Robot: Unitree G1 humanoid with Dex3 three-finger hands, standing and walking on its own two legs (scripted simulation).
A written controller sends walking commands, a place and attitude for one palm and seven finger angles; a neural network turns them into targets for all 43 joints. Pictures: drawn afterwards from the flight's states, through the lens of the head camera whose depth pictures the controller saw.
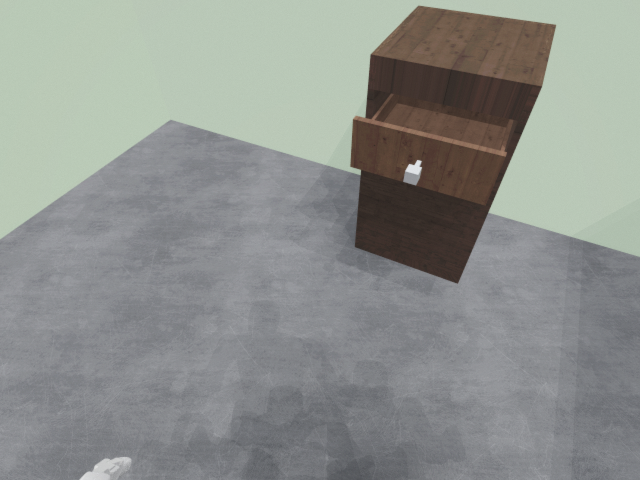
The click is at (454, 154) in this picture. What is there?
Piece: drawer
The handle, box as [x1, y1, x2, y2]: [403, 160, 421, 184]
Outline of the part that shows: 421,161 417,160 414,165 408,165 404,174 403,181 412,184 416,183 420,174 421,167 419,166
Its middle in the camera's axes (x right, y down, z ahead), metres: +0.24 -0.17 +1.00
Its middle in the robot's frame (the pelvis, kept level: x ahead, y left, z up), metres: +0.86 -0.20 -0.14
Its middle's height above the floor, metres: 0.62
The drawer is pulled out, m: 0.17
